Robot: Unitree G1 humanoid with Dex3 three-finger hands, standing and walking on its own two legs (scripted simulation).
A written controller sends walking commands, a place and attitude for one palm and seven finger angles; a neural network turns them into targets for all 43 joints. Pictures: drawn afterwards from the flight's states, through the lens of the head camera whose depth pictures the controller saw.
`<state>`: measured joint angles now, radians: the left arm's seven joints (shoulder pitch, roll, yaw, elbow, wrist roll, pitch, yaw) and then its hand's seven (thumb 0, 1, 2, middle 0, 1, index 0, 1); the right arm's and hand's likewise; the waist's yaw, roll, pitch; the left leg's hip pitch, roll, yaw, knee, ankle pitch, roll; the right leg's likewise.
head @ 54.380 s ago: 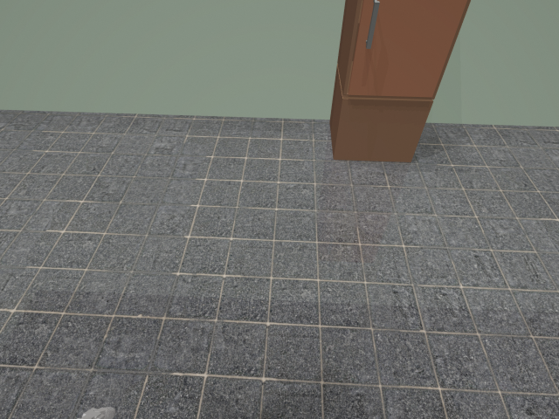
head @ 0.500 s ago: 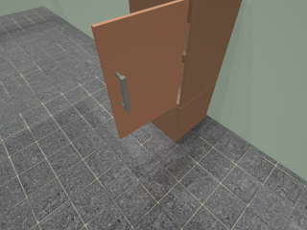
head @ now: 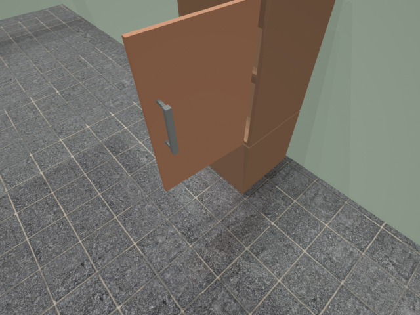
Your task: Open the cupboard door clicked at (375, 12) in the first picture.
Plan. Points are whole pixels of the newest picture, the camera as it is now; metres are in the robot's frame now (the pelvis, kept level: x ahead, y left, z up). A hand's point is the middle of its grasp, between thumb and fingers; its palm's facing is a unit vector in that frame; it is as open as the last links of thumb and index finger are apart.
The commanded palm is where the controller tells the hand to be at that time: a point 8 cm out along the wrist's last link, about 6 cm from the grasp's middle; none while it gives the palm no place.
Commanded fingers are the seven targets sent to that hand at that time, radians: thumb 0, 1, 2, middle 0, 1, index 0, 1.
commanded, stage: look to check the result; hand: left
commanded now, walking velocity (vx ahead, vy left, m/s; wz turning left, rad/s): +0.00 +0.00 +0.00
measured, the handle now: (167, 128) +0.60 +0.16 -0.03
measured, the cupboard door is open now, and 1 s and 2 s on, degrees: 86 86 86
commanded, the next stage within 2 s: stand and wait in 0.14 s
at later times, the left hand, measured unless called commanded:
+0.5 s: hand out of the picture +0.10 +0.23 -0.16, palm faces -0.03 -0.94 -0.33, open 7.4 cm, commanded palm none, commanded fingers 0.00 0.90 0.90 -0.20 -0.30 -0.20 -0.30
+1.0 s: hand out of the picture +0.09 +0.22 -0.16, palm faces -0.03 -0.95 -0.32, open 7.4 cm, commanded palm none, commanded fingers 0.00 0.90 0.90 -0.20 -0.30 -0.20 -0.30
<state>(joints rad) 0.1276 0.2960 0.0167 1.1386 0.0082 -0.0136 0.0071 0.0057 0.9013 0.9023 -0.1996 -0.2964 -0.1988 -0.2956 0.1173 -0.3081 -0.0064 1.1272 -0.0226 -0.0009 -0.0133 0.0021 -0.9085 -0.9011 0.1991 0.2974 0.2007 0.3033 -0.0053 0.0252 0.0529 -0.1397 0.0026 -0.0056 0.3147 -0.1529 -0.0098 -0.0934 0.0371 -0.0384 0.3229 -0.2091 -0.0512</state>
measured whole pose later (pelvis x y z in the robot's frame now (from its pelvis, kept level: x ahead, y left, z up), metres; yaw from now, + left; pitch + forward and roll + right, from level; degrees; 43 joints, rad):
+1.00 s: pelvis +0.02 -0.01 +0.00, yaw -1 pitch -1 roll +0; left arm 0.13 0.29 0.01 1.13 0.00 -0.02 0.01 0.01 0.90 0.90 -0.20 -0.30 -0.20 -0.30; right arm 0.13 -0.31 0.00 1.13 -0.02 0.00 -0.02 0.00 -0.91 -0.90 0.20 0.30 0.20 0.30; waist -0.01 0.01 0.05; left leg -0.10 0.02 0.01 0.30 -0.18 -0.02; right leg -0.05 0.06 -0.02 0.28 -0.21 -0.06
